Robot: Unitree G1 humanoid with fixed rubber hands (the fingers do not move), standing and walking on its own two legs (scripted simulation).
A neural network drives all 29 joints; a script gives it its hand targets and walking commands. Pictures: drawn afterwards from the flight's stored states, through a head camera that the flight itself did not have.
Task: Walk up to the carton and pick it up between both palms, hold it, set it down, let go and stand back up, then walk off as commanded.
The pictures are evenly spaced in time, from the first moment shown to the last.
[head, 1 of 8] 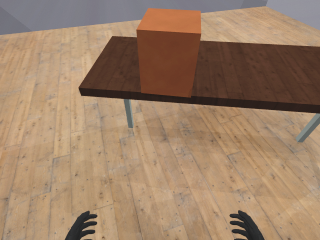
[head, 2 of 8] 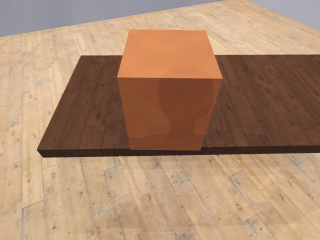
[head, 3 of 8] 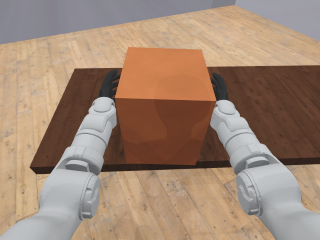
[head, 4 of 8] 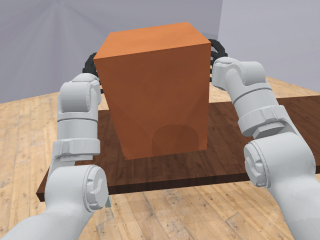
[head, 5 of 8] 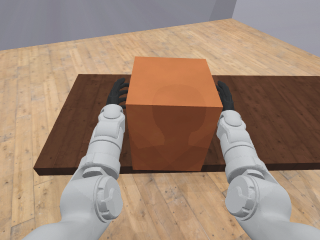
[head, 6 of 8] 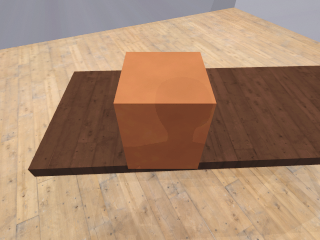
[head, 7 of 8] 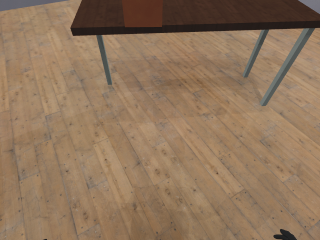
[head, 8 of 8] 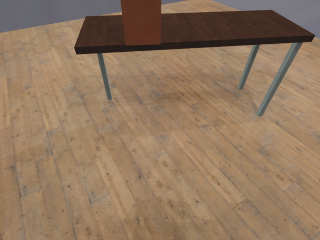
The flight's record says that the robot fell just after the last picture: no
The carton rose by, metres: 0.22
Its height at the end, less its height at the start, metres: +0.00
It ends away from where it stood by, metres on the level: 0.02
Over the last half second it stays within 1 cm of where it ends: yes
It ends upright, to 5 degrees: yes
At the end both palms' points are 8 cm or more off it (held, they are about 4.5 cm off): yes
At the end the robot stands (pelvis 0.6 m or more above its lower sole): yes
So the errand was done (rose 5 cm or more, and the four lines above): yes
